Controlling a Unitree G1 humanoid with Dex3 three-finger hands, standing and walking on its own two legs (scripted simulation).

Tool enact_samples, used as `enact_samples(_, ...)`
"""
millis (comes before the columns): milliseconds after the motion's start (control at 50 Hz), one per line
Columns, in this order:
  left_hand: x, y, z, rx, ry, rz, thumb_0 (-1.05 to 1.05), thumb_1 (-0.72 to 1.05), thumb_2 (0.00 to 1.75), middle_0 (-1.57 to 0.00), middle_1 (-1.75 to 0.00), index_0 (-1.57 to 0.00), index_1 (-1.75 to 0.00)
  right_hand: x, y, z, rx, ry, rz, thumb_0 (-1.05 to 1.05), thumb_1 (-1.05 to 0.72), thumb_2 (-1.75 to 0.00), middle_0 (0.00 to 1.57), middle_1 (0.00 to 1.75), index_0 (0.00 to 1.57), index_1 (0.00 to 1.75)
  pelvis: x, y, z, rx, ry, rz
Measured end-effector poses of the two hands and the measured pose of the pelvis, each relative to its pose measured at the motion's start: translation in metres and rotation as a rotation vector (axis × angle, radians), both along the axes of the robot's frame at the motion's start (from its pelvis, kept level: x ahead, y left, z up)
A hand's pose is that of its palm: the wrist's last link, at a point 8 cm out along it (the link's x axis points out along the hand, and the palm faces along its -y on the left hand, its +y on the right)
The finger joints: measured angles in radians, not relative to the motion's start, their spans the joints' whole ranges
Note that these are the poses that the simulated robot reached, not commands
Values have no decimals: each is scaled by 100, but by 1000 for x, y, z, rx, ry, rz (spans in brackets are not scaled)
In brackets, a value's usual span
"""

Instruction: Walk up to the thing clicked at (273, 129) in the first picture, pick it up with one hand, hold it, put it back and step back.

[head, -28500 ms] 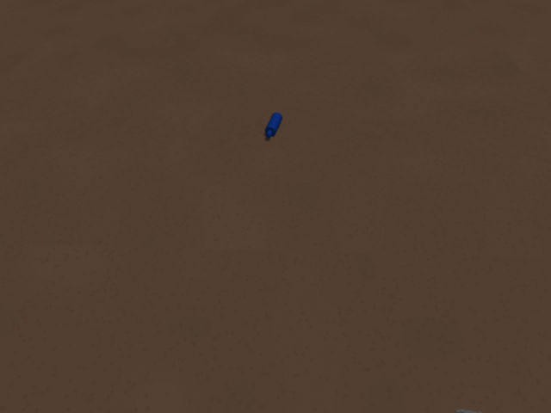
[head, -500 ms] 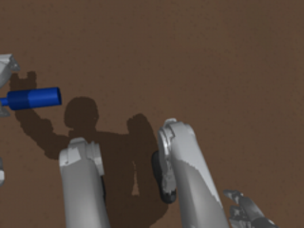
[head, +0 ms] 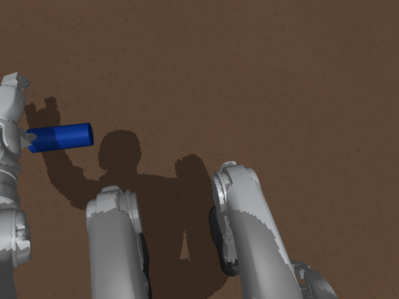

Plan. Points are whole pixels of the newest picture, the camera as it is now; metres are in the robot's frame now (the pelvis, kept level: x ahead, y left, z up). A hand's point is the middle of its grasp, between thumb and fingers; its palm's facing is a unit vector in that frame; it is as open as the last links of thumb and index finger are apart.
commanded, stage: home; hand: left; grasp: from above
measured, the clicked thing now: (53, 138) +0.49 +0.32 -0.33
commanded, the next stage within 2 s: none
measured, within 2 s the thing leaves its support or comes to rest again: neither
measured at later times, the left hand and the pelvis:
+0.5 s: hand out of the picture +0.28 +0.23 +0.08, palm faces -0.09 -0.87 -0.49, open 7.4 cm; pelvis +0.01 -0.01 +0.18, yaw +5 degrees
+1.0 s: hand out of the picture +0.23 +0.19 +0.29, palm faces +0.17 -0.96 -0.20, open 7.4 cm; pelvis +0.07 +0.00 +0.34, yaw +7 degrees
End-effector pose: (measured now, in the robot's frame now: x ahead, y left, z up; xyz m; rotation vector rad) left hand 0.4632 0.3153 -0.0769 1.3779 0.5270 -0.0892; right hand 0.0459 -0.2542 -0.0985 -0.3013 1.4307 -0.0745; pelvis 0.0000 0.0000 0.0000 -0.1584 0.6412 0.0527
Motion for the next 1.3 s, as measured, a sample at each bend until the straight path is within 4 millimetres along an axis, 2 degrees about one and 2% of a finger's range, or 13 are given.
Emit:
enact_samples(120,-46,-4,53,-199,47,92,0,31,91,-22,-52,-22,-53,37,-3,39,12,-82,19,1,-90,-89,20,30,20,30,2,-1,48,18,-5,6)
enact_samples(260,-107,-15,112,-424,14,188,0,68,90,-22,-38,-22,-38,100,-10,96,-21,-267,84,1,-91,-89,20,30,20,30,1,-4,98,40,-52,21)
enact_samples(380,-154,-26,156,-574,-3,326,0,83,90,-21,-33,-21,-32,149,-1,150,-15,-459,123,1,-91,-89,20,30,20,30,0,-8,139,57,-107,34)
enact_samples(480,-189,-39,190,-704,8,462,1,87,90,-21,-31,-21,-31,175,13,195,14,-578,133,1,-91,-89,20,30,20,30,4,-11,176,73,-154,41)
enact_samples(600,-214,-56,237,-832,19,597,1,89,90,-21,-31,-21,-30,185,28,246,38,-657,113,1,-91,-89,20,30,20,30,16,-13,221,89,-214,50)
enact_samples(780,-233,-67,309,-966,18,752,1,90,90,-21,-30,-21,-30,173,31,310,7,-675,55,1,-90,-89,20,30,20,30,42,-11,286,103,-307,62)
enact_samples(900,-245,-72,356,-1017,14,786,1,90,90,-20,-30,-20,-30,169,26,348,-31,-707,17,2,-90,-89,20,30,20,30,59,-8,320,110,-372,69)
enact_samples(1000,-255,-74,388,-1029,2,777,1,90,90,-20,-30,-20,-30,177,24,373,-45,-764,6,2,-90,-89,20,30,20,30,71,-4,339,118,-414,71)
enact_samples(1120,-267,-75,408,-1037,-12,772,1,90,90,-20,-30,-20,-30,197,28,391,-33,-846,28,2,-90,-89,20,30,20,30,78,-3,349,126,-450,78)
enact_samples(1300,-274,-77,406,-1040,5,789,1,91,90,-20,-30,-20,-30,221,36,402,-2,-920,86,2,-90,-89,20,30,20,30,78,-6,351,135,-469,86)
